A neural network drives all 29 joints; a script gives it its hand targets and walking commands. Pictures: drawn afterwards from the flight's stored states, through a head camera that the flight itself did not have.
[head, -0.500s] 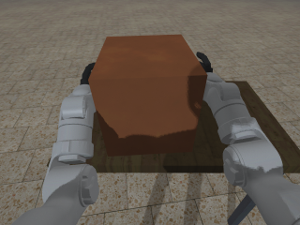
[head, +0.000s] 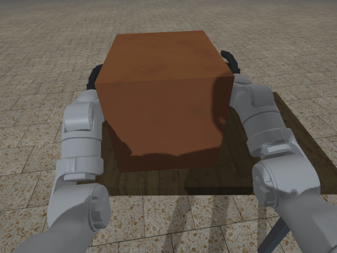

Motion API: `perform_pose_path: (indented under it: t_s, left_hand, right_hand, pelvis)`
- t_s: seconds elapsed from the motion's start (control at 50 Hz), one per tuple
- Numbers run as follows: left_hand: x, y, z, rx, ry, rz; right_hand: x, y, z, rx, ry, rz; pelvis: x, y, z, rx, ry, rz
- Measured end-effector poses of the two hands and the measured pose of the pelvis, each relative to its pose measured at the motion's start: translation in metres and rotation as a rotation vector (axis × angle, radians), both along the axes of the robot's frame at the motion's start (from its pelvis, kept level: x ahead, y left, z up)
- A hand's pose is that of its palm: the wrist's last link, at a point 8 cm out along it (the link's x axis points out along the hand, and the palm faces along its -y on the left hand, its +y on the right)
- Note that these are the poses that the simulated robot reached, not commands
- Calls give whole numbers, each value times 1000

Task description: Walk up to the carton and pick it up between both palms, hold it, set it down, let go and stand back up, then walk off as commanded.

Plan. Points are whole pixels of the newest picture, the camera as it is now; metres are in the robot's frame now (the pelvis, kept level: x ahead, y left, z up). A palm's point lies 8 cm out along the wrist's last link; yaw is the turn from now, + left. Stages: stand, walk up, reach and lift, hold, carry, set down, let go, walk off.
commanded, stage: reach and lift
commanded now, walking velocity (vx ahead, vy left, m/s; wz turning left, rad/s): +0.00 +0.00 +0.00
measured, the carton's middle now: (164, 96) +0.39 +0.01 +0.23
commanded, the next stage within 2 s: hold in 0.10 s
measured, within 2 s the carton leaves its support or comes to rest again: neither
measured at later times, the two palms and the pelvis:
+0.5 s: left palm (95, 97) +0.37 +0.16 +0.24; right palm (233, 83) +0.38 -0.15 +0.26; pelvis -0.01 +0.00 +0.00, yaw +0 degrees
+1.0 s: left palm (95, 97) +0.37 +0.16 +0.24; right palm (234, 84) +0.38 -0.15 +0.26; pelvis -0.01 +0.00 +0.00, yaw +0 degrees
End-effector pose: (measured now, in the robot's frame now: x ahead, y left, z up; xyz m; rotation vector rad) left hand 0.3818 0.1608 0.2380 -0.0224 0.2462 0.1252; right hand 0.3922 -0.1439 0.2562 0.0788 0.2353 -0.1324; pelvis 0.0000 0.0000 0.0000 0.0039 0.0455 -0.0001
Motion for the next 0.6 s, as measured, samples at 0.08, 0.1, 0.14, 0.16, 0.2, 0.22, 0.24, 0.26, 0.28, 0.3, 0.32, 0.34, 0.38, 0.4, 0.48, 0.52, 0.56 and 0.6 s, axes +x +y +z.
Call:
perform_pose_path:
  t_s: [0.08, 0.1, 0.14, 0.16, 0.2, 0.22, 0.24, 0.26, 0.28, 0.3, 0.32, 0.34, 0.38, 0.4, 0.48, 0.52, 0.56, 0.6]
  left_hand:
    - [-3, 0, 0, -2, 10, -2]
    - [-4, 0, 0, -2, 12, -3]
    - [-5, -1, 1, -2, 13, -4]
    - [-6, -1, 1, -1, 13, -4]
    - [-7, -1, 2, 0, 11, -4]
    - [-8, -1, 3, 1, 9, -4]
    - [-9, -1, 4, 2, 7, -3]
    - [-10, -1, 5, 2, 5, -3]
    - [-11, -1, 6, 3, 4, -3]
    - [-11, -2, 6, 3, 3, -3]
    - [-12, -2, 6, 4, 2, -2]
    - [-12, -2, 7, 4, 1, -2]
    - [-13, -2, 7, 4, 1, -2]
    - [-13, -2, 7, 4, 1, -2]
    - [-13, -2, 7, 4, 1, -2]
    - [-13, -2, 7, 4, 2, -2]
    - [-12, -2, 7, 4, 2, -2]
    - [-12, -2, 7, 4, 2, -2]
  right_hand:
    - [-3, 0, 0, -2, 11, -1]
    - [-4, -1, 0, -3, 13, -2]
    - [-6, -1, 0, -3, 15, -2]
    - [-7, -1, 0, -2, 15, -3]
    - [-8, -1, 1, 1, 14, -3]
    - [-9, -1, 2, 2, 12, -3]
    - [-10, -2, 3, 2, 10, -2]
    - [-11, -2, 3, 3, 8, -2]
    - [-12, -2, 4, 3, 7, -2]
    - [-12, -2, 4, 4, 6, -2]
    - [-13, -2, 4, 4, 6, -2]
    - [-13, -2, 4, 5, 6, -1]
    - [-14, -2, 4, 5, 6, -1]
    - [-14, -2, 4, 5, 6, -1]
    - [-14, -2, 4, 5, 7, -1]
    - [-14, -2, 4, 5, 8, -1]
    - [-13, -2, 4, 5, 9, -1]
    - [-13, -2, 4, 5, 9, -1]
  pelvis:
    - [-1, 0, 0, 0, -3, 0]
    - [-2, 0, 0, 0, -4, 0]
    - [-3, 0, 0, 0, -6, 0]
    - [-3, 0, 0, -1, -6, 0]
    - [-4, 0, 0, -1, -7, 0]
    - [-5, 0, 0, -1, -8, 0]
    - [-5, 0, 0, -1, -9, 1]
    - [-5, 0, 0, -1, -9, 1]
    - [-6, 0, 0, -1, -10, 1]
    - [-6, 0, 0, -1, -10, 1]
    - [-7, 0, 0, -1, -11, 2]
    - [-7, 0, 0, -1, -12, 2]
    - [-7, 0, 0, -1, -12, 2]
    - [-7, 0, 0, -1, -12, 2]
    - [-7, 0, 0, -1, -12, 3]
    - [-7, 0, 0, -1, -12, 3]
    - [-7, 0, 0, -1, -12, 3]
    - [-7, 0, 0, -2, -11, 3]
